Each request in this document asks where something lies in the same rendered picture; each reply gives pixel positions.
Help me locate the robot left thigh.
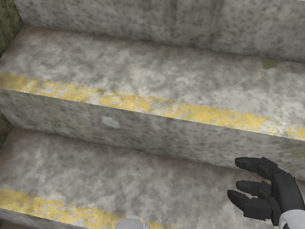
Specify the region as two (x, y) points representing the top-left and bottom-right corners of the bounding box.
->
(114, 219), (151, 229)

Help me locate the robot left shin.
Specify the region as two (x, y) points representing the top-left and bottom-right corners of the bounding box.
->
(116, 216), (140, 225)

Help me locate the right robot hand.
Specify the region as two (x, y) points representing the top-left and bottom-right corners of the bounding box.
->
(227, 156), (305, 226)

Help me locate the robot right forearm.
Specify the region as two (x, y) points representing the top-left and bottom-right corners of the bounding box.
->
(278, 209), (305, 229)

